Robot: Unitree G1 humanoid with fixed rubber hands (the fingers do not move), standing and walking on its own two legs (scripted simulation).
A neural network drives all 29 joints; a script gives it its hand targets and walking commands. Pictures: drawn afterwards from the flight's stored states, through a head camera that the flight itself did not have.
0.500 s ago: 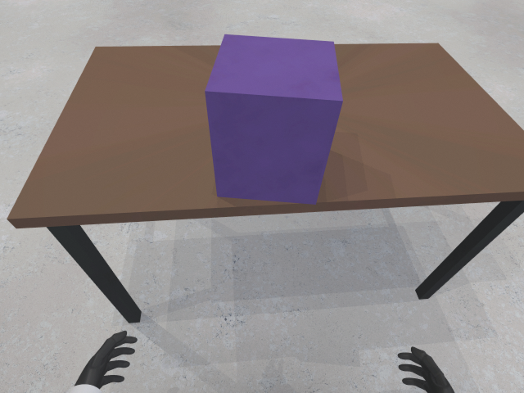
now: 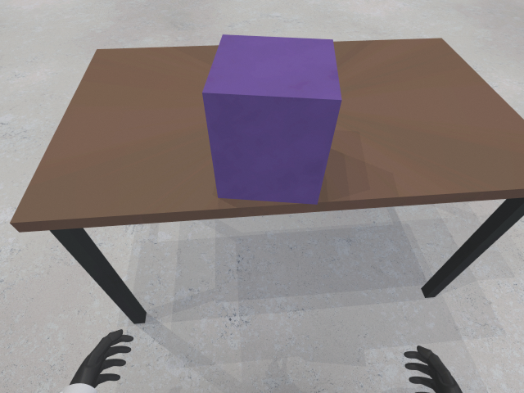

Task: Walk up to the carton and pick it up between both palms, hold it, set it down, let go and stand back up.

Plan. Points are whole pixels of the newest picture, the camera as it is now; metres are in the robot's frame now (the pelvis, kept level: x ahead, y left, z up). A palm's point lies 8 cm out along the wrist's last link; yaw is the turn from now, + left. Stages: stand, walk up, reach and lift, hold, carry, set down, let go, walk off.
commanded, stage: stand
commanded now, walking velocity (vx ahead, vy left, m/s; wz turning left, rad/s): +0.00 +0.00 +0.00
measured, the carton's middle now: (272, 123) +0.59 +0.01 +0.08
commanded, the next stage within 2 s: none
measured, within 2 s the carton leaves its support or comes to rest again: neither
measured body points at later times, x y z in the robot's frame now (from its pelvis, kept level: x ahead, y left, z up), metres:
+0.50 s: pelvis +0.00 +0.00 +0.00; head +0.01 +0.00 +0.45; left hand +0.16 +0.28 -0.08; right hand +0.15 -0.27 -0.09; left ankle -0.01 +0.12 -0.71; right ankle -0.01 -0.12 -0.71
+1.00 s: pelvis -0.01 +0.00 +0.00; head +0.00 +0.00 +0.45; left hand +0.15 +0.28 -0.08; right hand +0.14 -0.27 -0.09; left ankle -0.01 +0.12 -0.71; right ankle -0.01 -0.12 -0.71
